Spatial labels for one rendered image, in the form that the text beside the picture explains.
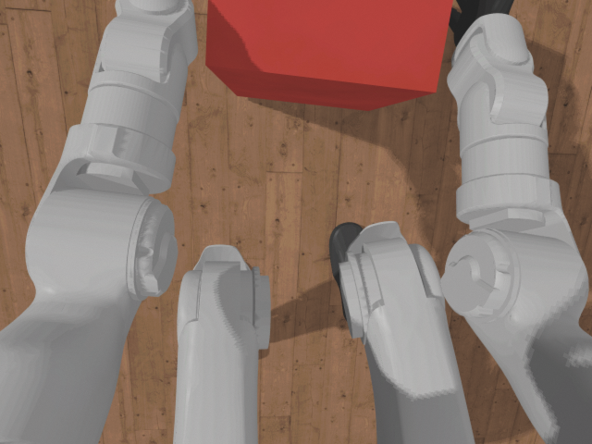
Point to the robot right upper arm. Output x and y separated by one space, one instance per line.
523 295

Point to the carton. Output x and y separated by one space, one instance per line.
355 54

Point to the robot right hand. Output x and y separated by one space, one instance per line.
471 11

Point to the left robot forearm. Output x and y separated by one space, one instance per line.
125 138

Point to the robot left shin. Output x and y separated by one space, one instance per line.
190 288

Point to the robot right thigh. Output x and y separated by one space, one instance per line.
416 382

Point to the right robot forearm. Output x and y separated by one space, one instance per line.
504 140

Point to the robot left upper arm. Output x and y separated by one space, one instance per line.
94 256

